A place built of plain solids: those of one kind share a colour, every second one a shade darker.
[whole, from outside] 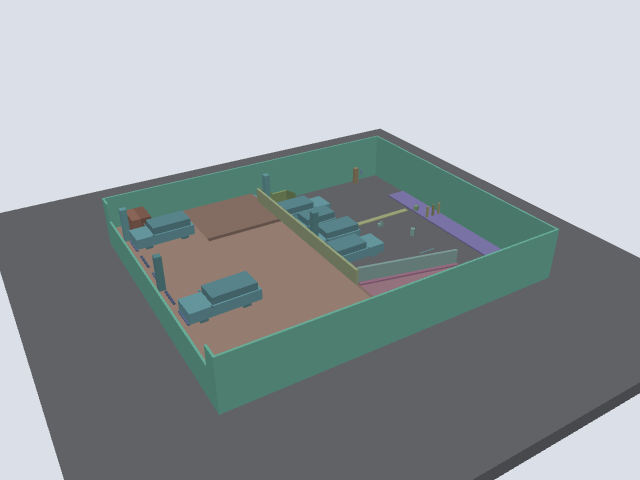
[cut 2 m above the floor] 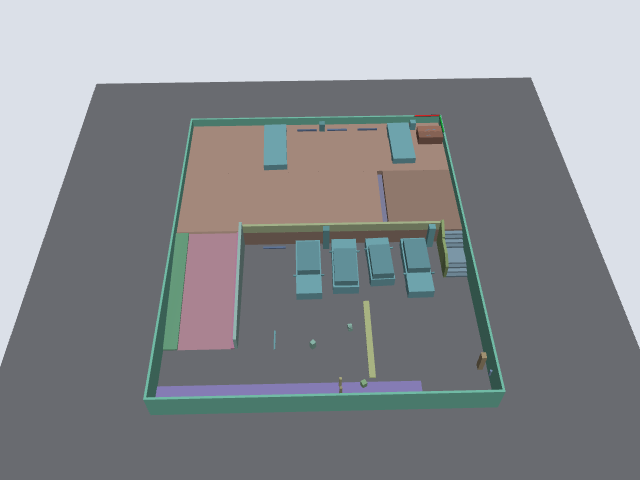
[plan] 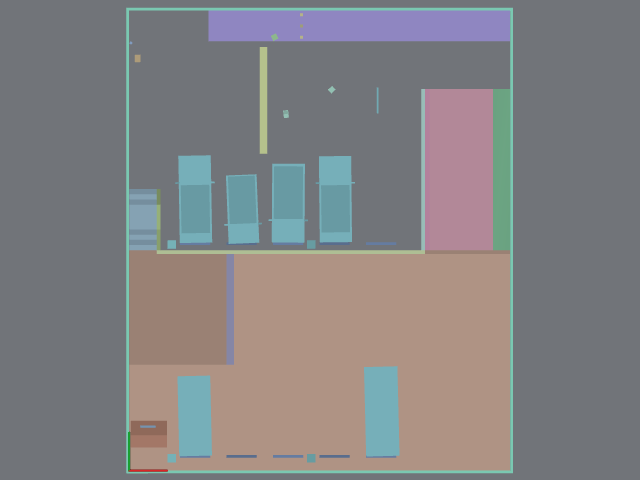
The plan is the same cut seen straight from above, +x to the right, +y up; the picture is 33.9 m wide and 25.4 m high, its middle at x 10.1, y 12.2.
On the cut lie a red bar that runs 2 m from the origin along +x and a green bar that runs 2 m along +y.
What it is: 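An open-sided split-level car park deck of the 2000s; 20.2 x 24.3 m, two half-decks side by side, the upper one 1.30 m above the lower, 2.48 m to the soffit over the upper one; a stair core of 9 risers of 0.144 m and treads of 0.28 m with a mid landing; a car ramp of 1 in 6.6; drive aisles of 6.25 and 6.46 m, bays of 2.46 x 4.8 m, a walkway of 1.63 m with a kerb of about 0.12 m, a stair door of 0.92 x 2.1 m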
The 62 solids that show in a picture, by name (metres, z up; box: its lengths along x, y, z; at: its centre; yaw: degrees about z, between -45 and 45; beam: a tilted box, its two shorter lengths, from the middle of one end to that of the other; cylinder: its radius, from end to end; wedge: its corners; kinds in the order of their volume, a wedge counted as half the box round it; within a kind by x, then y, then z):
{
 "upper_deck_1": {"box": [5.15, 5.88, 1.35], "at": [2.58, 8.53, 0.62]},
 "upper_deck_2": {"box": [20.16, 5.6, 1.35], "at": [10.08, 2.8, 0.62]},
 "upper_deck_3": {"box": [20.16, 0.2, 1.35], "at": [10.08, 11.56, 0.62]},
 "upper_deck_4": {"box": [14.61, 5.88, 1.35], "at": [12.86, 8.53, 0.62]},
 "wall_1": {"box": [0.15, 24.64, 3.86], "at": [-0.07, 12.17, 1.88]},
 "wall_2": {"box": [1.15, 0.15, 3.86], "at": [0.42, -0.07, 1.88]},
 "wall_3": {"box": [18.16, 0.15, 2.45], "at": [10.08, -0.07, 1.17]},
 "wall_4": {"box": [20.46, 0.15, 3.86], "at": [10.08, 24.41, 1.88]},
 "wall_5": {"box": [1.15, 0.15, 3.86], "at": [19.73, -0.07, 1.88]},
 "wall_6": {"box": [0.15, 24.64, 3.86], "at": [20.23, 12.17, 1.88]},
 "car_1": {"box": [1.54, 2.77, 0.52], "at": [3.46, 3.42, 2.48], "yaw": 1.3},
 "car_2": {"box": [1.74, 4.24, 0.74], "at": [3.47, 2.89, 1.85], "yaw": 1.3},
 "car_3": {"box": [1.72, 4.62, 0.71], "at": [3.5, 14.36, 0.53], "yaw": 0.9},
 "car_4": {"box": [1.52, 2.55, 0.51], "at": [3.51, 13.84, 1.14], "yaw": 0.9},
 "car_5": {"box": [1.43, 2.52, 0.53], "at": [5.98, 14.32, 1.21], "yaw": 2.3},
 "car_6": {"box": [1.63, 3.63, 0.76], "at": [6.0, 13.84, 0.56], "yaw": 2.3},
 "car_7": {"box": [1.73, 4.17, 0.76], "at": [8.43, 14.15, 0.56], "yaw": -0.4},
 "car_8": {"box": [1.53, 2.79, 0.5], "at": [8.43, 14.71, 1.19], "yaw": -0.4},
 "car_9": {"box": [1.51, 2.5, 0.5], "at": [10.92, 13.85, 1.14], "yaw": 0.6},
 "car_10": {"box": [1.71, 4.56, 0.71], "at": [10.92, 14.36, 0.53], "yaw": 0.6},
 "car_11": {"box": [1.57, 3.03, 0.51], "at": [13.35, 3.78, 2.48], "yaw": 1.4},
 "car_12": {"box": [1.77, 4.74, 0.74], "at": [13.37, 3.13, 1.85], "yaw": 1.4},
 "car_ramp_1": {"wedge": [[15.66, 11.66, -0.05], [15.66, 11.66, 1.3], [15.66, 20.19, -0.05], [15.66, 20.19, 0.0], [20.16, 11.66, -0.05], [20.16, 11.66, 1.3], [20.16, 20.19, -0.05], [20.16, 20.19, 0.0]]},
 "stair_step_1": {"box": [1.46, 0.33, 1.2], "at": [0.73, 11.77, 0.55]},
 "stair_step_2": {"box": [1.46, 0.6, 1.06], "at": [0.73, 11.91, 0.48]},
 "stair_step_3": {"box": [1.46, 0.88, 0.92], "at": [0.73, 12.05, 0.41]},
 "stair_step_4": {"box": [1.46, 1.15, 0.77], "at": [0.73, 12.19, 0.34]},
 "stair_step_5": {"box": [1.46, 2.46, 0.63], "at": [0.73, 12.84, 0.26]},
 "stair_step_6": {"box": [1.46, 2.73, 0.48], "at": [0.73, 12.98, 0.19]},
 "stair_step_7": {"box": [1.46, 3.01, 0.34], "at": [0.73, 13.12, 0.12]},
 "stair_step_8": {"box": [1.46, 3.29, 0.19], "at": [0.73, 13.25, 0.05]},
 "ramp_footway_1": {"wedge": [[19.26, 11.66, -0.05], [19.26, 11.66, 1.42], [19.26, 20.19, -0.05], [19.26, 20.19, 0.12], [20.16, 11.66, -0.05], [20.16, 11.66, 1.42], [20.16, 20.19, -0.05], [20.16, 20.19, 0.12]]},
 "walkway_1": {"box": [15.96, 1.63, 0.16], "at": [12.18, 23.52, 0.03]},
 "bike_hold_1": {"box": [1.92, 0.76, 1.29], "at": [1.05, 1.6, 1.89]},
 "bike_hold_2": {"box": [1.92, 0.76, 1.29], "at": [1.05, 2.25, 1.89]},
 "split_parapet_1": {"box": [14.2, 0.2, 1.13], "at": [8.56, 11.56, 1.81]},
 "column_1": {"box": [0.45, 0.45, 2.53], "at": [2.26, 0.65, 2.51]},
 "column_2": {"box": [0.45, 0.45, 3.83], "at": [2.26, 11.96, 1.86]},
 "column_3": {"box": [0.45, 0.45, 2.53], "at": [9.64, 0.65, 2.51]},
 "column_4": {"box": [0.45, 0.45, 3.83], "at": [9.64, 11.96, 1.86]},
 "drain_bed_1": {"box": [0.42, 5.88, 0.95], "at": [5.35, 8.53, 0.42]},
 "ramp_guard_1": {"wedge": [[15.46, 11.66, -0.05], [15.46, 11.66, 2.47], [15.46, 20.19, -0.05], [15.46, 20.19, 1.17], [15.66, 11.66, -0.05], [15.66, 11.66, 2.47], [15.66, 20.19, -0.05], [15.66, 20.19, 1.17]]},
 "ramp_kerb_1": {"wedge": [[15.66, 11.66, -0.05], [15.66, 11.66, 1.42], [15.66, 20.19, -0.05], [15.66, 20.19, 0.12], [15.91, 11.66, -0.05], [15.91, 11.66, 1.42], [15.91, 20.19, -0.05], [15.91, 20.19, 0.12]]},
 "stair_guard_1": {"wedge": [[1.46, 11.66, -0.05], [1.46, 11.66, 2.35], [1.46, 12.76, -0.05], [1.46, 12.76, 1.77], [1.66, 11.66, -0.05], [1.66, 11.66, 2.35], [1.66, 12.76, -0.05], [1.66, 12.76, 1.77]]},
 "stair_guard_2": {"wedge": [[1.46, 14.07, -0.05], [1.46, 14.07, 1.63], [1.46, 14.89, -0.05], [1.46, 14.89, 1.19], [1.66, 14.07, -0.05], [1.66, 14.07, 1.63], [1.66, 14.89, -0.05], [1.66, 14.89, 1.19]]},
 "stair_guard_3": {"box": [0.2, 1.31, 1.68], "at": [1.56, 13.41, 0.79]},
 "wheelstop_1": {"box": [1.6, 0.15, 0.15], "at": [3.49, 0.75, 1.32]},
 "wheelstop_2": {"box": [1.6, 0.15, 0.15], "at": [3.49, 12.01, 0.03]},
 "wheelstop_3": {"box": [1.6, 0.15, 0.15], "at": [5.95, 0.75, 1.32]},
 "wheelstop_4": {"box": [1.6, 0.15, 0.15], "at": [5.95, 12.01, 0.03]},
 "wheelstop_5": {"box": [1.6, 0.15, 0.15], "at": [8.41, 0.75, 1.32]},
 "wheelstop_6": {"box": [1.6, 0.15, 0.15], "at": [8.41, 12.01, 0.03]},
 "wheelstop_7": {"box": [1.6, 0.15, 0.15], "at": [10.87, 0.75, 1.32]},
 "wheelstop_8": {"box": [1.6, 0.15, 0.15], "at": [10.87, 12.01, 0.03]},
 "wheelstop_9": {"box": [1.6, 0.15, 0.15], "at": [13.33, 0.75, 1.32]},
 "wheelstop_10": {"box": [1.6, 0.15, 0.15], "at": [13.33, 12.01, 0.03]},
 "hump_1": {"box": [0.4, 5.65, 0.11], "at": [7.11, 19.59, 0.01]},
 "pay_station_1": {"box": [0.3, 0.4, 1.5], "at": [0.45, 21.81, 0.7]},
 "wet_floor_sign_1": {"box": [0.3, 0.28, 0.65], "at": [10.72, 20.16, 0.28], "yaw": 39.8},
 "waste_bin_1": {"box": [0.31, 0.31, 0.45], "at": [7.7, 22.93, 0.29], "yaw": 28.9},
 "bike_1": {"box": [0.82, 0.12, 0.25], "at": [1.0, 2.33, 2.12]},
 "cable_cover_1": {"box": [0.11, 1.38, 0.07], "at": [13.15, 19.59, -0.02]}
}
